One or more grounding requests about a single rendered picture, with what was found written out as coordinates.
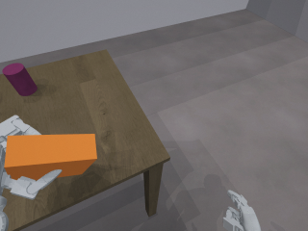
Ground right robot hand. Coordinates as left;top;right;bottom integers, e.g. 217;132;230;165
223;190;261;231

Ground sponge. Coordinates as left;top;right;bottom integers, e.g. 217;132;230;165
4;134;97;181

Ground table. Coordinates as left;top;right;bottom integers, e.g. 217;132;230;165
0;49;170;231

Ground left robot hand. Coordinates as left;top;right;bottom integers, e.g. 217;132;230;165
0;115;62;200

